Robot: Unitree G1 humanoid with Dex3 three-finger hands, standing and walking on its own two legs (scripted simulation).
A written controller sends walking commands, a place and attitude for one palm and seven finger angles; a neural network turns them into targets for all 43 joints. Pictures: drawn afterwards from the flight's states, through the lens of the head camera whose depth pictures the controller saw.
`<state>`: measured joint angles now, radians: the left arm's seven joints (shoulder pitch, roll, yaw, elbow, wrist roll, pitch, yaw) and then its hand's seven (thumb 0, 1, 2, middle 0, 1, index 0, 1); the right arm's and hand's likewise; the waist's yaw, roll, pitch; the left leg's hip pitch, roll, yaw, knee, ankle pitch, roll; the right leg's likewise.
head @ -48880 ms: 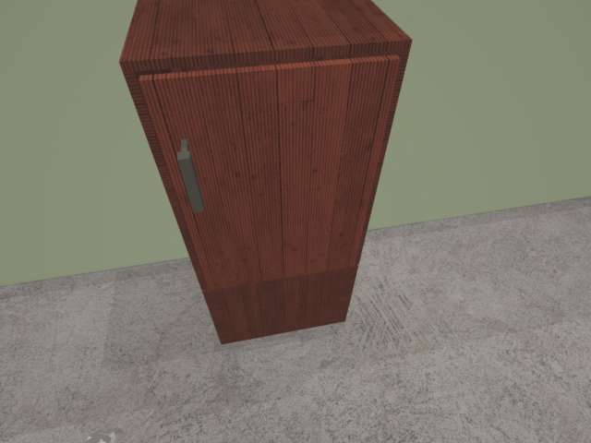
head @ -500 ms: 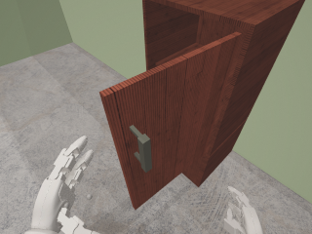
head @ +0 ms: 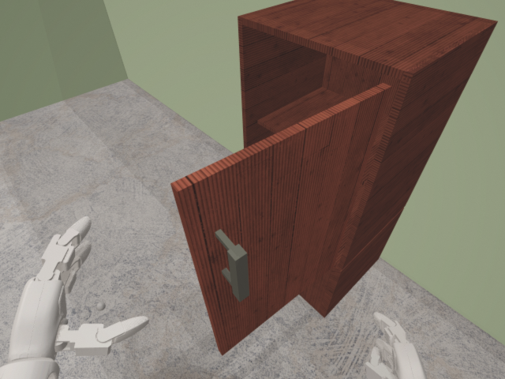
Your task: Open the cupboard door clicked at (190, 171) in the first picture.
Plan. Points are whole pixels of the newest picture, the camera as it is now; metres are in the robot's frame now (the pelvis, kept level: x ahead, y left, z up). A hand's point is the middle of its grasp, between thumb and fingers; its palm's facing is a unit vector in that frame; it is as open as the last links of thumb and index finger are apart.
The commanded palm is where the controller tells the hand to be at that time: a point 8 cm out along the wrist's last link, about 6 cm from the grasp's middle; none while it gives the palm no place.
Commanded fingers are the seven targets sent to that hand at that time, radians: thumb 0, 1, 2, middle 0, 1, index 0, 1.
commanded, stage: draw the hand back to the body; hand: left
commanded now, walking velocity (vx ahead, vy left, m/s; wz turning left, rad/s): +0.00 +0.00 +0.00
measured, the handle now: (231, 265) +0.27 +0.07 +0.06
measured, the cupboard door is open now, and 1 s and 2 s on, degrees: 85 85 85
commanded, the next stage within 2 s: step back with the hand held close in 0.76 s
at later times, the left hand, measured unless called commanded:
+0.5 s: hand (66, 252) +0.20 +0.25 +0.18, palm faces +0.46 -0.80 -0.39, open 8.0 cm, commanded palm +0.15 +0.28 +0.18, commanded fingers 0.00 0.90 0.90 -0.20 -0.30 -0.20 -0.30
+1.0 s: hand (59, 257) +0.19 +0.25 +0.18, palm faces +0.44 -0.78 -0.44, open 7.4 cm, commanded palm +0.14 +0.28 +0.19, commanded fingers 0.00 0.90 0.90 -0.20 -0.30 -0.20 -0.30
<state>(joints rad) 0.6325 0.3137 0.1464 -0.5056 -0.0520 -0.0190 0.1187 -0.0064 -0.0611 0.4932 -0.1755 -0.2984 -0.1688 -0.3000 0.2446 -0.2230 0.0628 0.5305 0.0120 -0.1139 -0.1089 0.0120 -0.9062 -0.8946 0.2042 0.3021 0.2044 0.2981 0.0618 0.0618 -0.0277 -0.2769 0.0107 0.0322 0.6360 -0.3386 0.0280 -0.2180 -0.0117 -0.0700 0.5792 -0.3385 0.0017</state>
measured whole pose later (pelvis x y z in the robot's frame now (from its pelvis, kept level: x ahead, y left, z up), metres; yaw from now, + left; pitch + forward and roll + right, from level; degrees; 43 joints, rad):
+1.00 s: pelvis -0.01 -0.02 +0.02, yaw -1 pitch -3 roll -1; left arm 0.46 0.38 0.38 -0.39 -0.07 -0.11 0.11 0.02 0.89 0.90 -0.22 -0.30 -0.21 -0.30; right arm 0.16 -0.23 0.03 0.61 0.00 -0.04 -0.08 0.01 -0.91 -0.89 0.20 0.30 0.20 0.30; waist 0.05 0.07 0.03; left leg -0.16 0.03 0.04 0.44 -0.23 0.01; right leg -0.09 0.02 -0.06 0.37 -0.22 -0.02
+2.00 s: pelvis -0.18 +0.02 +0.01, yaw -2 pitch +3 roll -4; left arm 0.57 0.43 0.44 -0.62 -0.06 -0.20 0.17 0.01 0.89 0.90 -0.21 -0.30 -0.21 -0.30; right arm 0.18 -0.15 0.02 0.64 -0.02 -0.14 -0.04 0.01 -0.90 -0.89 0.21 0.30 0.21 0.30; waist 0.01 0.00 0.01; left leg -0.42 0.06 0.02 0.36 0.00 0.03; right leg -0.26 0.05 -0.01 0.78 -0.51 0.01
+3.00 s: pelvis -0.30 +0.01 +0.01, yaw -2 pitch -2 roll +1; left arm 0.52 0.44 0.44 -0.51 -0.02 -0.22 0.17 0.02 0.88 0.90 -0.22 -0.30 -0.21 -0.30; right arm 0.25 -0.18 0.00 0.64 -0.02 -0.15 -0.08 0.01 -0.91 -0.89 0.20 0.30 0.20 0.30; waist -0.01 -0.05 0.04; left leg -0.22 0.04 0.06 0.53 -0.28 -0.01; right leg -0.32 0.00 -0.06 0.71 -0.41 0.00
